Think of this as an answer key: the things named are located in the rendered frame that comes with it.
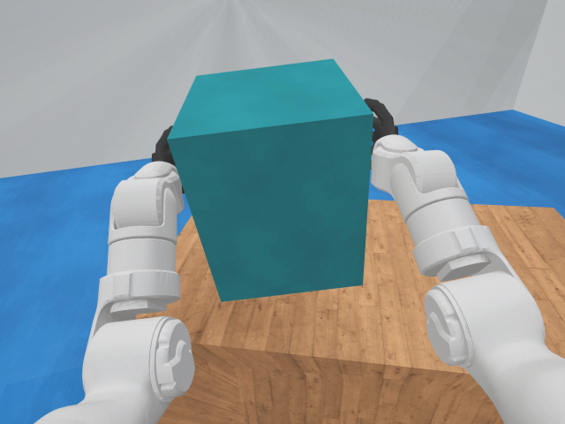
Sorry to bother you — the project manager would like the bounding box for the robot left hand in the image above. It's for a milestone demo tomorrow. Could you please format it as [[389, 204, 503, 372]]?
[[152, 125, 185, 193]]

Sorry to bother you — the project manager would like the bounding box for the robot right hand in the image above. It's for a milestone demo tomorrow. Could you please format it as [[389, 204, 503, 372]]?
[[364, 98, 398, 169]]

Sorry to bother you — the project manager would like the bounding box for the left robot forearm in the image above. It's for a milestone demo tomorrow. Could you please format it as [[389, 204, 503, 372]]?
[[82, 162, 185, 394]]

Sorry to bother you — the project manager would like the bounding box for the right robot forearm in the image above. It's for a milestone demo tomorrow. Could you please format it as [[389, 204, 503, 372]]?
[[371, 134, 546, 339]]

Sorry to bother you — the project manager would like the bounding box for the pedestal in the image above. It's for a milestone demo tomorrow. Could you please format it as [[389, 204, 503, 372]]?
[[135, 200, 565, 424]]

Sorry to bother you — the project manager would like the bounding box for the left robot upper arm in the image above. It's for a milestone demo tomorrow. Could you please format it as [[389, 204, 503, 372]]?
[[34, 316, 195, 424]]

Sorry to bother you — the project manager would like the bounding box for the right robot upper arm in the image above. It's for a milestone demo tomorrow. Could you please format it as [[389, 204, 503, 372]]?
[[424, 271, 565, 424]]

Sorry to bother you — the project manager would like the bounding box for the carton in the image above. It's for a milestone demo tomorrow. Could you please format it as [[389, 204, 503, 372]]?
[[167, 59, 373, 302]]

